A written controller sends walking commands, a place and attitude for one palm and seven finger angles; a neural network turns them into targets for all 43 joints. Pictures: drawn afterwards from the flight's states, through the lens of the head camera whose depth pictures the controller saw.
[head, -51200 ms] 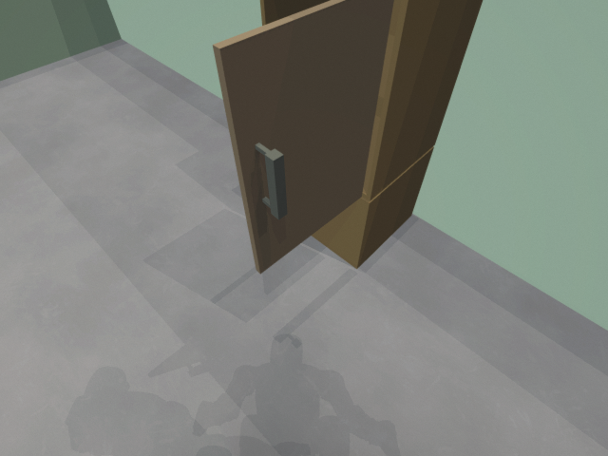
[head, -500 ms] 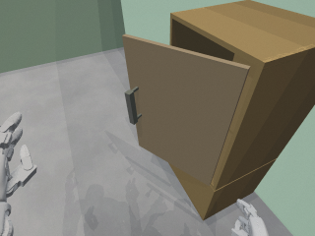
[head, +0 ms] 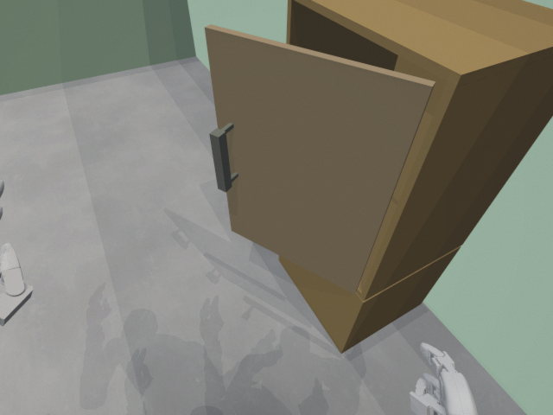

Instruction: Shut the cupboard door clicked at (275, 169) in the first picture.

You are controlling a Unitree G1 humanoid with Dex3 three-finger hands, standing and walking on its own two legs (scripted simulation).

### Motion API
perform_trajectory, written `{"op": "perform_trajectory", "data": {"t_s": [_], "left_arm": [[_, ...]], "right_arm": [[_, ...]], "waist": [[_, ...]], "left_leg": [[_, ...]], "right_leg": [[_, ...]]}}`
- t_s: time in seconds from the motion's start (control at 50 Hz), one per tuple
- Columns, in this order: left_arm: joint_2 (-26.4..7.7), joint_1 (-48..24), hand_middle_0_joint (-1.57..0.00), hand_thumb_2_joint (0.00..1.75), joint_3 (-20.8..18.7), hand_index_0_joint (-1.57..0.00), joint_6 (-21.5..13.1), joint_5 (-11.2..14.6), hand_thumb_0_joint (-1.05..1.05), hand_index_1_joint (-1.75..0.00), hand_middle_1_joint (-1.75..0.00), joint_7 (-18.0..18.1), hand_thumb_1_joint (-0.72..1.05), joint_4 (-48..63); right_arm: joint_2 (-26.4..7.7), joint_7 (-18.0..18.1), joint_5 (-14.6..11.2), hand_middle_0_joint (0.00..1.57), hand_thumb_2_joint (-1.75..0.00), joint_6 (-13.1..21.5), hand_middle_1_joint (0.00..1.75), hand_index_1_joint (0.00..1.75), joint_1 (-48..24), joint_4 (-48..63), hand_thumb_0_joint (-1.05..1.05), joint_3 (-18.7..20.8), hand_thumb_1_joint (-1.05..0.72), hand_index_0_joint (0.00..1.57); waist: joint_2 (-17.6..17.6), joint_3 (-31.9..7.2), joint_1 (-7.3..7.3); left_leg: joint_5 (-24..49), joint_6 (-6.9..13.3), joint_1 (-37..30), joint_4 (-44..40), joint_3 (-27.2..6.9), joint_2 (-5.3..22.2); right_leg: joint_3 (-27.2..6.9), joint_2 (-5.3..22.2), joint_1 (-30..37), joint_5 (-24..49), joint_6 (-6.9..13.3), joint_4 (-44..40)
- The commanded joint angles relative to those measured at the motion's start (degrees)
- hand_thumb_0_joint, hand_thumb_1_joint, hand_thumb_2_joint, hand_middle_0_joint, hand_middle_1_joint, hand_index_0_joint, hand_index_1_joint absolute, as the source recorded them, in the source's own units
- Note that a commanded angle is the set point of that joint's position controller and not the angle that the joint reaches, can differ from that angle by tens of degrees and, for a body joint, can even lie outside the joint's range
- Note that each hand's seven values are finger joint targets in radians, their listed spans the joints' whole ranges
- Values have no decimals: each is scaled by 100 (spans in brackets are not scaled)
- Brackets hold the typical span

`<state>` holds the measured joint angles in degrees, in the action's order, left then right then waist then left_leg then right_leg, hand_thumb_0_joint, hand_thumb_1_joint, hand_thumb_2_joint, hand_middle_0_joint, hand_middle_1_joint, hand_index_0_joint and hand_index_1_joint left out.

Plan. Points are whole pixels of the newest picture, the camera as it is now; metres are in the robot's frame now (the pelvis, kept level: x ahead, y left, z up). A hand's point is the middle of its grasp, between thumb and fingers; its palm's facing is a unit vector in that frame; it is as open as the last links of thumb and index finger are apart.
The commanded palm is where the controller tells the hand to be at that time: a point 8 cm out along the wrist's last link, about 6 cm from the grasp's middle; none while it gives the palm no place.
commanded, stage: step back with the hand held close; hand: left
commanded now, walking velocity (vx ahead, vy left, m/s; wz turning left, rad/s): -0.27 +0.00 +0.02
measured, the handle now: (227, 157) +0.65 +0.15 -0.01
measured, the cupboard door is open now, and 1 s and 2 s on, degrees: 29 29 29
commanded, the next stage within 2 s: stop stepping back and stand still in 0.70 s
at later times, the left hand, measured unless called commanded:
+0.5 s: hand out of the picture +0.11 +0.26 +0.17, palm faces +0.50 -0.73 -0.48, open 7.4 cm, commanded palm +0.04 +0.29 +0.19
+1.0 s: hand out of the picture -0.07 +0.27 +0.20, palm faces +0.62 -0.69 -0.37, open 7.4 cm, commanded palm -0.13 +0.29 +0.19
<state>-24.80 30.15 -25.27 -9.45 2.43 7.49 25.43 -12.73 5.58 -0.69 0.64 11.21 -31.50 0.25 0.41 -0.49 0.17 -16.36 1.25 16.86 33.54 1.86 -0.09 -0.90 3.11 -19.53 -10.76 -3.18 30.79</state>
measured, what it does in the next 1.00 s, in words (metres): walks backwards: left foot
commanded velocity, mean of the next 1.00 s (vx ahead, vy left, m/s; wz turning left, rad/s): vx -0.22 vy -0.01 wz -0.06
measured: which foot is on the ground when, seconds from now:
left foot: down 0.00-0.68, up 0.70-0.78, down 0.80-1.00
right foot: down 0.00-0.80, up 0.82-1.00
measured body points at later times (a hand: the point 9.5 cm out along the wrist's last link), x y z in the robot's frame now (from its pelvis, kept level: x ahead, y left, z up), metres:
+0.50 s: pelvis -0.08 -0.02 -0.02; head -0.09 +0.00 +0.43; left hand +0.08 +0.30 +0.20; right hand +0.07 -0.27 -0.09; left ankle +0.01 +0.11 -0.73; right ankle +0.06 -0.15 -0.73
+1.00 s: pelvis -0.22 -0.03 -0.01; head -0.24 -0.01 +0.44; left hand -0.11 +0.30 +0.22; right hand -0.01 -0.21 -0.07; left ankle -0.08 +0.11 -0.73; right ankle -0.24 -0.15 -0.67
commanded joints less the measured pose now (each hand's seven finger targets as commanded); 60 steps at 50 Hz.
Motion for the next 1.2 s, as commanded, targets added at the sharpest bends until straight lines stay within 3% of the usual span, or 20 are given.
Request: {"op": "perform_trajectory", "data": {"t_s": [0.0,0.26,0.48,0.54,0.64,0.7,0.74,0.76,0.78,0.8,0.82,0.86,0.94,0.98,1.0,1.02,1.04,1.08,1.12,1.18], "left_arm": [[-861,-318,-20,90,-708,-20,-490,-49,0,-30,-30,173,90,1123],[-961,-674,-20,90,-702,-20,-796,-117,0,-30,-30,329,90,1229],[-1123,-270,-20,90,-1156,-20,-943,-280,0,-30,-30,380,90,1244],[-1083,-182,-20,90,-1220,-20,-983,-330,0,-30,-30,333,90,1161],[-1069,-573,-20,90,-952,-20,-825,-102,0,-30,-30,318,90,1508],[-1211,-1283,-20,90,-747,-20,-751,-84,0,-30,-30,404,90,1721],[-1103,-1378,-20,90,-665,-20,-766,-66,0,-30,-30,365,90,1627],[-993,-1478,-20,90,-623,-20,-838,-43,0,-30,-30,329,90,1751],[-919,-1548,-20,90,-735,-20,-933,-117,0,-30,-30,387,90,1858],[-1103,-1453,-20,90,-995,-20,-884,-113,0,-30,-30,395,90,1783],[-1030,-1328,-20,90,-898,-20,-889,-42,0,-30,-30,325,90,1899],[-789,-403,-20,90,-848,-20,-808,82,0,-30,-30,258,90,1531],[-767,-269,-20,90,-680,-20,-585,204,0,-30,-30,351,90,1592],[-940,-452,-20,90,-684,-20,-464,118,0,-30,-30,330,90,1619],[-1008,-729,-20,90,-612,-20,-454,73,0,-30,-30,299,90,1731],[-1335,-998,-20,90,-776,-20,-464,57,0,-30,-30,322,90,1742],[-1797,-1495,-20,90,-1009,-20,-510,63,0,-30,-30,392,90,1782],[-1267,-1465,-20,90,-526,-20,-429,4,0,-30,-30,378,90,1184],[-892,-1211,-20,90,-278,-20,-323,9,0,-30,-30,430,90,626],[-801,-1651,-20,90,-20,-20,-327,-100,0,-30,-30,455,90,641]], "right_arm": [[-819,64,-5,20,-90,375,30,30,-507,924,0,231,-90,20],[-744,-9,66,20,-90,676,30,30,-237,671,0,194,-90,20],[-905,-1,-5,20,-90,812,30,30,-367,802,0,320,-90,20],[-897,-15,-15,20,-90,898,30,30,-434,840,0,388,-90,20],[-546,-188,103,20,-90,775,30,30,-122,409,0,344,-90,20],[-451,-242,126,20,-90,564,30,30,-39,172,0,326,-90,20],[-537,-151,94,20,-90,568,30,30,-66,301,0,276,-90,20],[-760,-88,103,20,-90,608,30,30,-79,353,0,300,-90,20],[-948,26,113,20,-90,736,30,30,-348,411,0,369,-90,20],[-596,52,159,20,-90,838,30,30,-304,326,0,412,-90,20],[-625,-24,71,20,-90,917,30,30,-338,345,0,513,-90,20],[-758,-221,-27,20,-90,1040,30,30,-551,430,0,554,-90,20],[-608,-228,16,20,-90,992,30,30,-421,557,0,272,-90,20],[-595,-199,67,20,-90,937,30,30,-274,561,0,230,-90,20],[-536,-205,81,20,-90,898,30,30,-241,556,0,209,-90,20],[-517,-210,100,20,-90,863,30,30,-241,497,0,211,-90,20],[-645,-193,110,20,-90,855,30,30,-282,338,0,157,-90,20],[-655,-127,-13,20,-90,838,30,30,-229,291,0,208,-90,20],[-627,-61,45,20,-90,781,30,30,-286,237,0,115,-90,20],[-618,64,78,20,-90,741,30,30,-325,200,0,124,-90,20]], "waist": [[651,-379,-56],[-17,-257,25],[974,-487,-41],[1051,-228,-43],[-1200,-345,119],[-1743,-529,270],[-1061,-231,296],[355,-1,319],[2156,74,238],[2063,-638,157],[1384,-801,101],[1414,-779,-94],[1538,-452,-30],[1152,-512,-25],[336,-383,36],[-782,-249,57],[-1234,-303,14],[-1246,-232,-72],[-877,282,42],[-605,283,126]], "left_leg": [[-1149,316,2504,-1535,-506,686],[-1670,113,1763,-424,-265,193],[-3044,583,3968,-1507,-962,934],[-3572,625,4399,-1065,-726,995],[-2014,-72,1255,1589,-17,17],[-1144,-157,-753,2568,-6,-47],[-1204,-28,-830,591,-43,36],[-2212,348,173,-955,-886,765],[-3101,889,1972,-2447,-2414,2259],[-2632,946,2214,-2508,-2320,2627],[-2060,844,1644,-2144,-1772,2421],[-2031,517,1036,-1669,-546,2097],[-2557,-75,1094,-2340,-58,1910],[-2429,-302,647,-1690,449,1338],[-1752,-358,395,-555,807,831],[-934,-309,469,1039,653,514],[-477,-242,807,2095,241,464],[-390,-316,1476,2892,-85,145],[-298,-220,1294,1788,-190,427],[-424,-85,-215,70,366,249]], "right_leg": [[93,-265,2212,1075,118,743],[-768,254,448,-1396,442,-672],[-318,-526,2454,182,181,1429],[-757,-577,2290,127,245,1697],[-2649,897,-1342,-2384,972,-1228],[-2130,1142,-2746,-2877,953,-2062],[-1334,550,-2553,-2472,524,-1288],[-916,-39,-2129,-2423,290,132],[-27,-845,-699,-1464,-11,2739],[-201,-874,-252,-1673,13,4752],[-265,-888,-500,-1673,16,5251],[151,-741,-878,-1717,24,4992],[945,-664,410,-2203,286,1908],[990,-684,942,-1907,429,4],[188,-234,594,-1869,707,-1027],[-1621,713,-28,-2106,1224,-1870],[-2628,1655,-389,-1834,1669,-2348],[-2931,1318,-164,-2705,1565,-2258],[-1679,1117,-86,-1432,1320,-1691],[-805,663,-713,-2607,1046,-1387]]}}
